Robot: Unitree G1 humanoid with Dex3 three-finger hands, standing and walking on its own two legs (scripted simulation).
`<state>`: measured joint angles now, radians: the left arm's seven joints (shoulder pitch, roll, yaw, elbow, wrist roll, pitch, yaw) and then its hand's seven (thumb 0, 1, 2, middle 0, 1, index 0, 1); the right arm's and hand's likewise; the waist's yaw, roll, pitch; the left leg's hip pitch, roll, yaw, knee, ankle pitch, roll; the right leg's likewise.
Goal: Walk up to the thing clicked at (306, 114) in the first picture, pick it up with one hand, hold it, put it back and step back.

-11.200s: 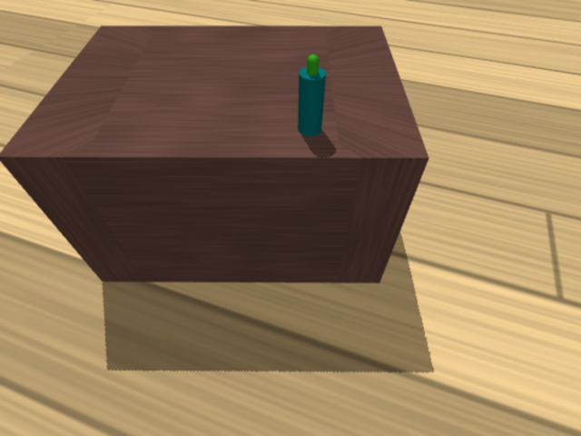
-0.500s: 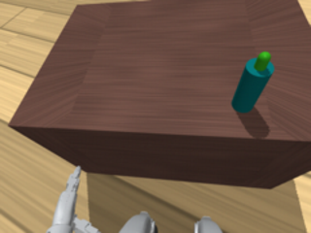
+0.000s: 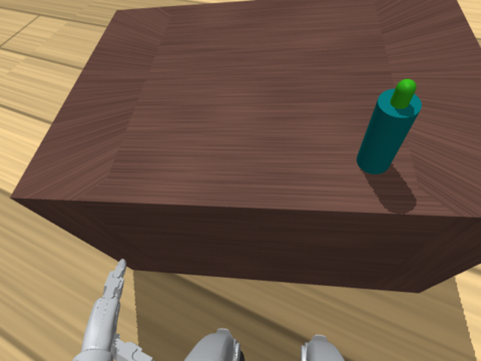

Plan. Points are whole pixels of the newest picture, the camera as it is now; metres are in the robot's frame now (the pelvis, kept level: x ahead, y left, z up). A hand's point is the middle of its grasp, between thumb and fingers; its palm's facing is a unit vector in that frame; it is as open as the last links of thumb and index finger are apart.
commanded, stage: approach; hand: right
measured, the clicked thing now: (387, 127) +0.50 -0.19 +0.03
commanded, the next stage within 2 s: close in in 0.26 s
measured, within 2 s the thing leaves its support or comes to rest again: neither
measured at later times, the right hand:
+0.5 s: hand (427, 160) +0.47 -0.27 -0.01, palm faces +0.10 +0.99 +0.07, open 17.6 cm
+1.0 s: hand (393, 156) +0.47 -0.21 -0.01, palm faces +0.11 +0.99 +0.04, open 17.6 cm
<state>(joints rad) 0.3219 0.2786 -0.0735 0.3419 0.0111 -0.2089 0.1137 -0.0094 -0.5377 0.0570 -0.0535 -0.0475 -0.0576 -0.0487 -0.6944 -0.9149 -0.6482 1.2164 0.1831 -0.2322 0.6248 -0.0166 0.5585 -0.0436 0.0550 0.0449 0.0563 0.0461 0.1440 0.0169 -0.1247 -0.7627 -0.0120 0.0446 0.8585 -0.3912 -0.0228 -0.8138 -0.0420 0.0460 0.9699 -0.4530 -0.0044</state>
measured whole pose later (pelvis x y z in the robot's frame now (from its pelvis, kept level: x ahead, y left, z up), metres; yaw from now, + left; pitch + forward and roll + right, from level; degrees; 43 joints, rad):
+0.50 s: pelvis -0.01 +0.00 -0.04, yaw +2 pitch +23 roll +5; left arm 0.35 0.27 0.00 0.15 0.06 -0.18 0.04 -0.01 -0.53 0.04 -0.06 -0.05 -0.07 -0.05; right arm -0.71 -0.66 -0.60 1.16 0.13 -0.43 0.40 -0.02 0.57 -0.05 0.04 0.04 0.05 0.05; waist 0.23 0.05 -0.13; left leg -1.03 -0.03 0.04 1.07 -0.45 -0.02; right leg -1.07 -0.06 0.04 1.17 -0.52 0.00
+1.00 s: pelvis -0.02 +0.01 -0.04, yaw +1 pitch +22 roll +4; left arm 0.43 0.24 0.03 -0.01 0.05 -0.11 -0.01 -0.01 -0.51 0.03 -0.06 -0.05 -0.07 -0.04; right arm -0.74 -0.52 -0.50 1.10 0.07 -0.42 0.21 -0.02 0.56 -0.04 0.04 0.04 0.04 0.04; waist 0.22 0.02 -0.13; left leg -1.03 -0.02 0.04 1.11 -0.46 -0.02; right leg -1.07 -0.05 0.05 1.20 -0.52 0.00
